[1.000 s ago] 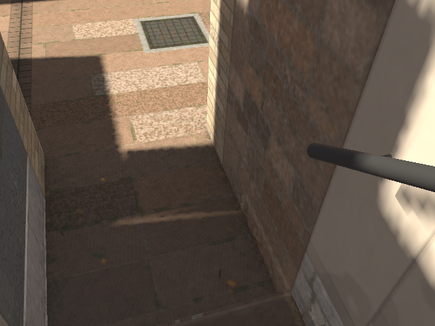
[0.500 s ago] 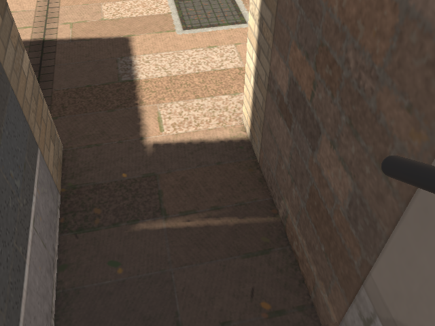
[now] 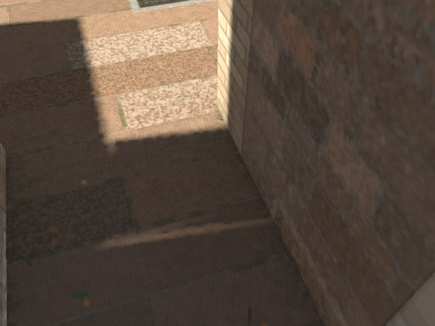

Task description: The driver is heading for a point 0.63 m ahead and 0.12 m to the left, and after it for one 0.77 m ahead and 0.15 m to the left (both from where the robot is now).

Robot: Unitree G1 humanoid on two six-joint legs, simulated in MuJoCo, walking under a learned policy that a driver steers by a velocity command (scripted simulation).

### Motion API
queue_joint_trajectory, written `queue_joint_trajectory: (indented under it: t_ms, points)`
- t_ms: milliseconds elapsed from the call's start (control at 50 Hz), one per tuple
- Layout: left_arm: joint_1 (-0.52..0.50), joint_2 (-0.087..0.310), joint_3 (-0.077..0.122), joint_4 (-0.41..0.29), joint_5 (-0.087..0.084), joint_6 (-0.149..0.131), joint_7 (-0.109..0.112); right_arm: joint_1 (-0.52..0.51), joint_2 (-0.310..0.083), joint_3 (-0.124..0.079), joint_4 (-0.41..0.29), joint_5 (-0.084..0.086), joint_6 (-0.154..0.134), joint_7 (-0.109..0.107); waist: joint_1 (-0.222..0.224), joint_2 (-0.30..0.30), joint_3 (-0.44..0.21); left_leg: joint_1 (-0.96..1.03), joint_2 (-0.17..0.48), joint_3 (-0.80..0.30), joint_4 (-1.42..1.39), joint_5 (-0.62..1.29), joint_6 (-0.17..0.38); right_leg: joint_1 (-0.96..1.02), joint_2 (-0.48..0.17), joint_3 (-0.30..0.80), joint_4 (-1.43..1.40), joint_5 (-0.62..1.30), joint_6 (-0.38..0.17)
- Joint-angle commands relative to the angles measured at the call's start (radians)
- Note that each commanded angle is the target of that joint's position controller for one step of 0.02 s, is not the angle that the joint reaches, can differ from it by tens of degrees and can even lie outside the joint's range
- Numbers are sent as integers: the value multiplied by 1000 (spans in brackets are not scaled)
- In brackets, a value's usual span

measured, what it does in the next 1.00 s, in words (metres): goes down, turning left: right foot 0.18 m lower, then left foot 0.19 m lower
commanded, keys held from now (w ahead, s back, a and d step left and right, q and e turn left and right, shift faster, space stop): w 0.20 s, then w+q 0.68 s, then no key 0.12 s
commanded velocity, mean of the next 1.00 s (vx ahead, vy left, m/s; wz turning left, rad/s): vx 0.49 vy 0.00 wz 0.32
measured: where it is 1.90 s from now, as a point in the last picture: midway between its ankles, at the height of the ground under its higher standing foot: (182, 286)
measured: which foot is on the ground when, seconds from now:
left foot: down 0.00-0.14, up 0.16-0.60, down 0.62-0.94, up 0.96-1.00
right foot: up 0.00-0.12, down 0.14-0.60, up 0.62-0.92, down 0.94-1.00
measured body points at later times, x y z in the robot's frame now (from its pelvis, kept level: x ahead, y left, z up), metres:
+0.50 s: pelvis +0.31 -0.03 -0.20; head +0.32 -0.01 +0.25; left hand +0.24 +0.17 -0.35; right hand +0.47 -0.26 -0.31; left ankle +0.48 +0.13 -0.88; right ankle +0.18 -0.12 -0.84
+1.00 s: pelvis +0.65 +0.03 -0.31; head +0.67 +0.02 +0.14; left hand +0.71 +0.34 -0.40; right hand +0.81 -0.18 -0.45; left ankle +0.50 +0.13 -0.98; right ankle +0.77 -0.05 -1.02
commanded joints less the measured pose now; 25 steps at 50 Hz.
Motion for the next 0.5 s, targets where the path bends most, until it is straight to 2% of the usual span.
queue_joint_trajectory:
  t_ms: [20, 40, 60, 80, 100, 120, 140, 160, 180, 200, 220, 240, 260, 280, 300, 320, 340, 360, 380, 400, 420, 440, 460, 480, 500]
  points:
    - [-167, 59, -9, -124, 0, 23, -3, 27, -198, -26, -54, 23, 3, 22, 5, 27, 133, -218, 209, -401, -269, 186, 174, 252, 38, -67, -152, -104, 46]
    - [-202, 56, -14, -141, 2, 27, -1, 3, -193, -32, -72, 45, 3, 30, 2, 22, 161, -77, 230, -451, -229, 318, 180, 199, 31, -49, -287, -243, 41]
    - [-224, 74, -14, -162, -8, 27, 1, 0, -217, -42, -82, 42, 7, 34, -18, 21, 164, 29, 245, -501, -208, 421, 179, 214, 18, -35, -376, -332, 35]
    - [-116, 58, -24, -140, 11, 27, 3, -77, -246, -51, -92, 40, 14, 42, 44, 47, 141, 57, 274, -536, -122, 512, 203, 302, 16, -29, -366, -394, 23]
    - [64, 110, -10, -82, 6, 11, 8, -112, -241, -52, -107, 26, 18, 50, 92, 7, 96, 41, 228, -492, 52, 529, 169, 500, 7, -26, -465, -333, -6]
    - [342, 200, 42, 14, -29, -17, 17, -76, -225, -45, -79, 8, 27, 77, 173, -41, 8, -47, 153, -360, 285, 624, 92, 854, 37, -128, -504, -198, -51]
    - [594, 218, 61, 85, -28, -29, 25, 73, -172, -36, -21, -20, 34, 129, 201, -231, -171, -271, 51, -214, 766, 345, -17, 1271, -57, -50, -355, 21, -212]
    - [522, 263, 78, 25, -23, -10, 15, 143, -146, -47, -39, 13, 39, 140, 162, -233, -365, -681, -14, -124, 1130, -86, -90, 1621, -202, 120, 23, 475, -393]
    - [527, 227, 76, 28, 12, -9, 30, 14, -116, -22, -136, 21, 40, 138, 218, -105, -338, -911, 37, -120, 1124, -23, -110, 1622, -283, 282, -64, 318, -421]
    - [489, 183, 67, 27, 22, -4, 40, -158, -95, -4, -214, 31, 47, 127, 248, 35, -160, -1072, 128, -142, 1002, 146, -101, 1463, -313, 303, -207, -194, -331]
    - [440, 111, 40, 31, -10, -1, 43, -213, -115, -8, -234, 33, 60, 110, 197, 102, -53, -1050, 184, -156, 896, 291, -92, 1194, -301, 321, -283, -493, -299]
    - [268, -53, -15, 6, -11, -35, 67, -239, -105, -6, -249, 3, 55, 90, 85, 192, 49, -921, 258, -214, 504, 607, -68, 845, -215, 211, -290, -556, -209]
    - [179, -38, -14, -5, -10, -49, 71, -186, -113, -5, -208, -9, 66, 89, 23, 94, 142, -714, 293, -198, 407, 664, -54, 469, -202, 167, -343, -541, -230]
    - [122, -10, -9, -24, -40, -74, 81, -143, -160, -24, -162, -22, 77, 91, 17, 76, 119, -487, 281, -172, 197, 838, -72, 225, -149, 98, -405, -582, -258]
    - [147, 48, 2, -7, -56, -91, 86, -140, -163, -39, -153, -41, 103, 97, 8, 20, 101, -352, 239, -110, 204, 879, -85, 109, -126, 67, -391, -622, -277]
    - [158, 89, 17, 6, -46, -106, 94, -94, -102, -20, -133, -53, 106, 116, -23, 3, 37, -213, 206, -98, 297, 960, -74, 31, -75, 36, -322, -638, -251]
    - [181, 59, 11, 20, -52, -126, 116, -158, -122, -27, -173, -53, 107, 117, 12, 4, 22, -376, 239, -185, 135, 1066, -66, 222, -86, 43, -300, -605, -218]
    - [231, 56, 6, 35, -44, -131, 128, -264, -153, -24, -198, -32, 102, 112, 76, 0, 44, -561, 265, -226, 8, 1085, -68, 419, -136, 87, -243, -612, -210]
    - [236, 55, -1, 45, -49, -133, 138, -300, -169, -24, -205, -9, 100, 94, 86, 57, 12, -521, 280, -243, -208, 1284, -81, 498, -123, 32, -178, -687, -171]
    - [262, 4, -18, 41, -34, -118, 127, -306, -153, -22, -179, -16, 96, 73, 90, 30, 19, -354, 278, -185, -286, 1347, -86, 399, -94, -15, -135, -783, -158]
    - [267, -15, -25, 41, -24, -101, 114, -333, -175, -30, -187, -17, 100, 72, 80, 1, 51, -271, 249, -140, -280, 1356, -84, 331, -92, -7, -117, -872, -160]
    - [295, -14, -30, 50, -20, -90, 103, -374, -181, -35, -195, -22, 105, 68, 83, -5, 84, -239, 244, -133, -246, 1324, -85, 306, -114, 16, -126, -883, -168]
    - [313, 6, -22, 49, -44, -79, 108, -428, -196, -38, -213, -22, 105, 69, 111, 25, 114, -312, 247, -119, -318, 1256, -88, 391, -138, 43, -90, -893, -166]
    - [373, 17, -19, 59, -52, -67, 121, -524, -197, -42, -238, -10, 102, 74, 159, 32, 155, -367, 257, -101, -421, 1182, -83, 499, -151, 49, -46, -891, -147]
    - [456, 43, -9, 97, -63, -56, 137, -607, -180, -34, -264, -10, 104, 80, 217, 48, 161, -432, 254, -80, -512, 1117, -82, 628, -169, 89, -7, -842, -141]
